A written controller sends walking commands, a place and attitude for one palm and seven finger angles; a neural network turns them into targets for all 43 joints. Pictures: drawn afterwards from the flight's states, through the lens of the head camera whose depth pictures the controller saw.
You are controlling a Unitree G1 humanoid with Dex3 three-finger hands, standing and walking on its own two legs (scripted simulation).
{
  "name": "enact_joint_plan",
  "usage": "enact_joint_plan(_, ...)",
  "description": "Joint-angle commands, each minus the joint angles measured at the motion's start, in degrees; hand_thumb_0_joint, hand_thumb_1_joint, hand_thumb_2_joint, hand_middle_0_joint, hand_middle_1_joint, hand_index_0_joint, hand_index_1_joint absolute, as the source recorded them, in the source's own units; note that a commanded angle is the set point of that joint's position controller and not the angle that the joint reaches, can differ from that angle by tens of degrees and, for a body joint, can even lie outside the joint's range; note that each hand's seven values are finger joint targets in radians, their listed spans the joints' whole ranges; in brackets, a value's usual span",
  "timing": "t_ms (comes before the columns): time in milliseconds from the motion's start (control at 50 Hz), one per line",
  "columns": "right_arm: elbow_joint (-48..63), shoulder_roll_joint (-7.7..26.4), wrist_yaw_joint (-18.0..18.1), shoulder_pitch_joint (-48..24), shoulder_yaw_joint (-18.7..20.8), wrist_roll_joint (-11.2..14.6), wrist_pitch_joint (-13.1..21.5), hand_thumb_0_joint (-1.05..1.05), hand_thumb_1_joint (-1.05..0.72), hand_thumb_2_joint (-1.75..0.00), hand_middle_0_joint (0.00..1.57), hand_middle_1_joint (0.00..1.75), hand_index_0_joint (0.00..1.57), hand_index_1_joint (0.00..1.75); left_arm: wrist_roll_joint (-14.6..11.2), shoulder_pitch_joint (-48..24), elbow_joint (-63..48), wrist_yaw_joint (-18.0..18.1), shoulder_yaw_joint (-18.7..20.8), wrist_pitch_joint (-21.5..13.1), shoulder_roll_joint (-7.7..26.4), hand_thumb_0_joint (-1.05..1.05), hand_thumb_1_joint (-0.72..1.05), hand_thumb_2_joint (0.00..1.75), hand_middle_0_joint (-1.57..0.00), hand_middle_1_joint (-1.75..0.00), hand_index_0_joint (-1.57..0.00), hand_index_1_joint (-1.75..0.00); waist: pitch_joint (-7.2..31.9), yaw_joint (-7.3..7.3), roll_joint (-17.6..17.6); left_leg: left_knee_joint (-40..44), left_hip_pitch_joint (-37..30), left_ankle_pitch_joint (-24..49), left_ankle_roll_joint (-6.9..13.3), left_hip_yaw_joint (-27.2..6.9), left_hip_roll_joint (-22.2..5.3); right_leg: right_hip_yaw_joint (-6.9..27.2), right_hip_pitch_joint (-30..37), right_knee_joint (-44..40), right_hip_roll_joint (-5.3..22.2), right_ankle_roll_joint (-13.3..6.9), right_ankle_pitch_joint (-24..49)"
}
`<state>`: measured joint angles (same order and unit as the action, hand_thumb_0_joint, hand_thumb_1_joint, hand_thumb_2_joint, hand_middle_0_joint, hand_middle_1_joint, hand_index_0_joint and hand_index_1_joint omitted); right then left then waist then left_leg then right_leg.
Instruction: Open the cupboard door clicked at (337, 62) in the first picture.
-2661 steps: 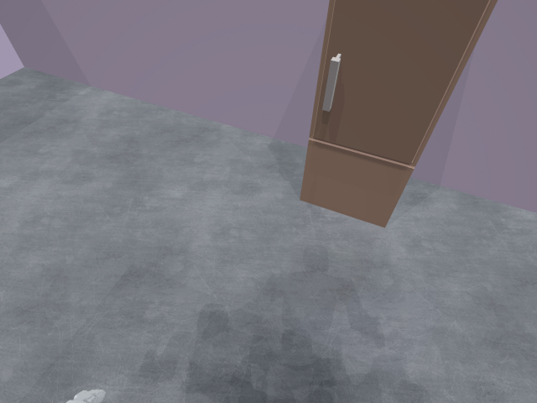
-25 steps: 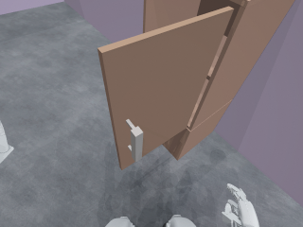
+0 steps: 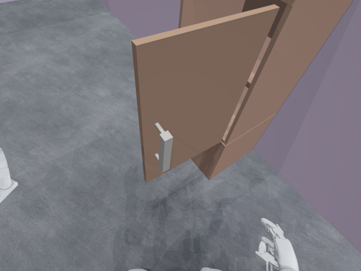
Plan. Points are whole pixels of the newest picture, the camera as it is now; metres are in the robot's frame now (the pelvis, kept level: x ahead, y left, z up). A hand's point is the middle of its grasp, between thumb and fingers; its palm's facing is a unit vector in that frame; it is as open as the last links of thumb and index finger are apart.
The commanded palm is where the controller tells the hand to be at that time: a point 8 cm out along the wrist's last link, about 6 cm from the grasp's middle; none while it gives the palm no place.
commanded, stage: stop stepping back and stand still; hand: left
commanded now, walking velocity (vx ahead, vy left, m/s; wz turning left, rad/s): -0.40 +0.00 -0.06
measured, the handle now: (161, 148) +0.45 +0.09 -0.09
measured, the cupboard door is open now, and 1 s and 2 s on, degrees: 87 87 87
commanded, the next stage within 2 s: let the arm hang, fingers relaxed in 0.84 s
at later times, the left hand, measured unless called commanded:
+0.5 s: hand (38, 270) +0.11 +0.19 +0.16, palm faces +0.38 -0.79 -0.49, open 7.4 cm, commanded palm +0.04 +0.24 +0.17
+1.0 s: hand out of the picture +0.09 +0.21 +0.10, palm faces +0.33 -0.80 -0.49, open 7.4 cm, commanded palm none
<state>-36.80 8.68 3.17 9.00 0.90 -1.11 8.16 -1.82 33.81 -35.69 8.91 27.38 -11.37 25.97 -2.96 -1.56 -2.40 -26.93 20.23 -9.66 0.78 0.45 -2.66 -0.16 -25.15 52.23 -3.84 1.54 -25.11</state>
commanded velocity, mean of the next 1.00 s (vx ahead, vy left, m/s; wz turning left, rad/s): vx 0.11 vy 0.05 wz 0.00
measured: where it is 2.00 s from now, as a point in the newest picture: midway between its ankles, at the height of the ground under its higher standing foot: outside the picture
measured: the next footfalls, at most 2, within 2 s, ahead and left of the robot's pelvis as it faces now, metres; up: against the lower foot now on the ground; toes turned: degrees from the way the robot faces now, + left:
right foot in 0.20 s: -0.11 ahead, -0.14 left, +0.00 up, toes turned -3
left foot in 0.44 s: -0.07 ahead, +0.06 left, +0.00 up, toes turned +1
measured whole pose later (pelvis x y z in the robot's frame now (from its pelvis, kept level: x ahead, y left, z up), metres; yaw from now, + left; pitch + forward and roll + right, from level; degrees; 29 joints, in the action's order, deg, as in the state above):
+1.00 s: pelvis -0.13 -0.05 -0.01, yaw -1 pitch +1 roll +0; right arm -42.1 10.5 1.5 12.6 -0.8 -0.5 7.7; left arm 1.2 23.8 -10.7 5.0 17.0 -8.4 21.2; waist 2.6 -0.9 2.4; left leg -32.9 18.6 -14.6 0.7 1.9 0.0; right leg -3.4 -14.2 32.1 -1.6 -3.0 -18.8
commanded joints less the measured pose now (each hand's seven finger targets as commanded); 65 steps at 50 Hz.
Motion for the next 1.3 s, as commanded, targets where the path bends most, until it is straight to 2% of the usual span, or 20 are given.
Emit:
enact_joint_plan(0, 6.6, 10.0, 0.3, -2.7, 3.1, -0.4, 3.3, 0.00, -0.90, -0.90, 0.20, 0.30, 0.20, 0.30, -0.3, -4.5, -10.1, 0.8, 1.6, -1.5, 6.5, 0.00, 0.90, 0.90, -0.20, -0.30, -0.20, -0.30, 11.8, 2.21, 14.5, 9.8, -14.0, 25.1, 7.1, -8.6, -14.7, -0.1, 2.2, -4.1, 1.3, 0.1, -2.4)
enact_joint_plan(120, 9.1, 10.2, 0.0, -4.5, 2.1, 0.1, 1.5, 0.00, -0.90, -0.90, 0.20, 0.30, 0.20, 0.30, -1.7, 0.7, -9.3, 0.7, 5.7, -0.7, 9.9, 0.00, 0.90, 0.90, -0.20, -0.30, -0.20, -0.30, 13.2, 0.66, 14.6, 10.3, -5.5, -1.4, 4.0, -3.9, -9.3, -2.8, 17.3, -28.3, 1.9, -1.2, 5.9)
enact_joint_plan(140, 9.9, 9.7, -0.2, -4.5, 1.9, 0.5, 0.7, 0.00, -0.90, -0.90, 0.20, 0.30, 0.20, 0.30, -1.7, 2.2, -9.6, 0.5, 6.6, -0.9, 11.1, 0.00, 0.90, 0.90, -0.20, -0.30, -0.20, -0.30, 11.4, 0.85, 8.3, 5.3, -3.6, -9.3, 1.0, 0.0, -4.3, -0.8, 17.4, -37.3, 4.6, -2.4, 10.1)
enact_joint_plan(180, 10.5, 8.2, -0.4, -4.7, 0.7, 0.3, -0.8, 0.00, -0.90, -0.90, 0.20, 0.30, 0.20, 0.30, -1.7, 1.9, -9.9, 1.0, 9.8, -2.0, 15.8, 0.00, 0.90, 0.90, -0.20, -0.30, -0.20, -0.30, 8.9, 0.58, -7.4, -20.8, 3.8, -14.1, -2.4, 1.9, 3.2, 19.0, 8.3, -43.1, 23.8, -9.9, 19.4)
enact_joint_plan(220, 9.4, 7.6, 0.0, -2.4, 0.5, 1.8, -0.3, 0.00, -0.90, -0.90, 0.20, 0.30, 0.20, 0.30, -1.1, 0.8, -6.8, 1.4, 8.0, -1.5, 12.7, 0.00, 0.90, 0.90, -0.20, -0.30, -0.20, -0.30, 12.5, 2.11, -9.7, -30.0, 11.1, -12.3, -2.0, -1.3, 2.5, 12.2, 18.6, -31.4, 21.2, -7.5, 50.6)
enact_joint_plan(240, 9.5, 7.3, 0.5, -2.6, 0.2, 1.7, -0.4, 0.00, -0.90, -0.90, 0.20, 0.30, 0.20, 0.30, -0.7, 1.4, -5.3, 1.8, 8.5, -1.5, 12.2, 0.00, 0.90, 0.90, -0.20, -0.30, -0.20, -0.30, 12.9, 2.44, -8.7, -27.9, 11.0, -11.1, -2.1, -0.2, 1.7, 9.1, 20.6, -28.9, 20.1, -7.8, 54.4)
enact_joint_plan(300, 9.7, 8.3, 1.6, -3.7, 0.2, 1.3, -0.6, 0.00, -0.90, -0.90, 0.20, 0.30, 0.20, 0.30, -0.4, 0.6, -1.4, 2.4, 6.6, -1.3, 9.6, 0.00, 0.90, 0.90, -0.20, -0.30, -0.20, -0.30, 9.7, 2.21, -1.7, -14.5, 3.4, -8.5, -0.8, 3.1, 1.9, 7.9, 17.0, -28.9, 18.7, -7.7, 46.2)
enact_joint_plan(360, 9.0, 10.1, 1.7, -2.2, 1.3, 1.4, -0.1, 0.00, -0.90, -0.90, 0.20, 0.30, 0.20, 0.30, -0.7, -1.8, 0.5, 2.2, 4.5, -1.9, 8.7, 0.00, 0.90, 0.90, -0.20, -0.30, -0.20, -0.30, 8.1, 2.65, -4.6, -2.0, -3.2, -4.4, 0.6, 3.4, 2.4, 8.2, 16.1, -29.8, 17.5, -4.8, 35.1)
enact_joint_plan(440, 10.1, 12.5, 1.2, -1.0, 2.9, 2.1, 0.2, 0.00, -0.90, -0.90, 0.20, 0.30, 0.20, 0.30, -0.3, -1.3, -2.5, 1.5, 4.1, -3.5, 9.2, 0.00, 0.90, 0.90, -0.20, -0.30, -0.20, -0.30, 8.7, 1.89, 0.6, 1.9, -8.1, 7.0, 2.5, 0.3, -1.7, 7.7, 17.3, -28.7, 11.7, 0.3, 29.4)
enact_joint_plan(480, 9.8, 11.2, 1.1, -0.5, 2.0, 1.5, 0.0, 0.00, -0.90, -0.90, 0.20, 0.30, 0.20, 0.30, 0.0, 0.8, -3.0, 1.6, 5.0, -3.7, 9.8, 0.00, 0.90, 0.90, -0.20, -0.30, -0.20, -0.30, 10.4, 2.74, 5.9, 0.5, -7.9, 12.8, 2.2, 0.5, -1.3, 5.7, 18.7, -25.2, 11.4, -2.1, 35.1)
enact_joint_plan(640, 9.4, 11.0, 2.0, -0.9, 1.8, 0.6, 1.1, 0.00, -0.90, -0.90, 0.20, 0.30, 0.20, 0.30, 0.4, -5.0, -0.9, 1.4, 3.8, -4.7, 7.9, 0.00, 0.90, 0.90, -0.20, -0.30, -0.20, -0.30, -0.5, 3.00, 4.9, 3.4, -1.7, -19.7, 2.8, -4.8, -2.1, 9.4, 4.5, -32.8, 8.6, -5.1, -11.0)
enact_joint_plan(780, 9.1, 10.3, 2.7, -0.8, 0.8, 0.7, 2.6, 0.00, -0.90, -0.90, 0.20, 0.30, 0.20, 0.30, 0.9, -8.4, -0.4, 1.1, 1.9, -3.8, 6.3, 0.00, 0.90, 0.90, -0.20, -0.30, -0.20, -0.30, 3.2, 2.42, 11.4, 14.5, -3.2, -26.1, 4.3, -13.3, -8.0, -0.1, 8.9, -20.3, 2.9, -2.8, 0.5)
enact_joint_plan(840, 8.7, 9.8, 2.6, -1.1, 0.3, 0.3, 2.9, 0.00, -0.90, -0.90, 0.20, 0.30, 0.20, 0.30, 1.1, -8.5, -1.0, 1.2, 2.1, -3.2, 7.0, 0.00, 0.90, 0.90, -0.20, -0.30, -0.20, -0.30, 3.7, 2.04, 8.7, 13.9, -4.1, -18.4, 4.8, -13.0, -9.2, -1.8, 11.6, -22.2, 3.4, -2.4, 5.0)
enact_joint_plan(900, 8.3, 9.7, 2.3, -1.5, 0.3, 0.3, 2.8, 0.00, -0.90, -0.90, 0.20, 0.30, 0.20, 0.30, 0.6, -6.6, 0.0, 0.9, 2.4, -2.9, 7.0, 0.00, 0.90, 0.90, -0.20, -0.30, -0.20, -0.30, 4.4, 1.88, 5.0, 6.4, -2.5, -7.8, 2.4, -5.4, -4.0, 3.9, 14.9, -28.4, 5.8, -3.4, 11.8)
enact_joint_plan(920, -6.4, 14.4, -2.6, -0.9, 3.4, 1.1, 2.5, 0.00, -0.90, -0.90, 0.20, 0.30, 0.20, 0.30, 4.8, -7.6, 44.1, -7.5, -21.2, 7.0, -7.5, 0.00, 0.90, 0.90, -0.20, -0.30, -0.20, -0.30, 3.9, 3.79, -0.2, -9.5, -0.9, 7.3, 1.4, -2.6, -2.5, 4.1, 9.4, -22.1, 12.4, -4.6, 31.5)
enact_joint_plan(960, -6.5, 8.5, -2.7, 6.2, 2.7, 0.3, -1.8, 0.00, -0.90, -0.90, 0.20, 0.30, 0.20, 0.30, 4.0, -8.9, 47.3, -8.5, -22.2, 11.5, -10.6, 0.00, 0.90, 0.90, -0.20, -0.30, -0.20, -0.30, 9.9, 3.69, -5.9, -11.7, -4.2, 8.1, 0.2, -0.9, -0.9, 6.7, 10.7, -21.9, 14.0, -6.7, 39.7)
enact_joint_plan(1020, -6.0, 9.2, -2.7, 4.5, 1.8, -0.4, -5.4, 0.00, -0.90, -0.90, 0.20, 0.30, 0.20, 0.30, 3.8, -14.1, 55.8, -8.1, -21.8, 11.3, -7.7, 0.00, 0.90, 0.90, -0.20, -0.30, -0.20, -0.30, 6.1, 2.49, -13.6, -11.6, -1.3, 1.3, 0.8, -1.1, 1.1, 6.0, 11.4, -24.6, 14.5, -8.1, 32.9)
enact_joint_plan(1140, -13.3, 9.3, -2.0, 2.2, 0.0, -1.0, -7.2, 0.00, -0.90, -0.90, 0.20, 0.30, 0.20, 0.30, 2.7, -18.5, 77.5, -7.2, -24.1, 11.5, -7.3, 0.00, 0.90, 0.90, -0.20, -0.30, -0.20, -0.30, 2.9, 1.32, 7.9, 1.4, -6.0, 16.5, 2.7, -7.2, -3.5, 3.2, 14.5, -24.7, 8.5, -3.9, 21.2)
enact_joint_plan(1220, -17.8, 7.2, -1.2, 3.3, 0.0, -0.8, -7.6, 0.00, -0.90, -0.90, 0.20, 0.30, 0.20, 0.30, 2.6, -16.4, 86.7, -7.1, -23.7, 10.8, -9.4, 0.00, 0.90, 0.90, -0.20, -0.30, -0.20, -0.30, 5.3, 1.34, 12.7, 2.2, -8.3, 9.3, 1.6, -5.0, -2.4, 4.4, 17.8, -30.5, 9.9, -4.8, 22.1)
enact_joint_plan(1280, -20.6, 7.1, -1.1, 5.6, 0.1, -0.3, -8.1, 0.00, -0.90, -0.90, 0.20, 0.30, 0.20, 0.30, 2.3, -17.6, 90.5, -7.3, -24.7, 10.6, -8.9, 0.00, 0.90, 0.90, -0.20, -0.30, -0.20, -0.30, 5.6, 2.03, 7.8, 3.1, -9.8, 6.6, 1.2, -4.6, -2.7, 4.1, 17.8, -32.9, 10.1, -4.9, 21.2)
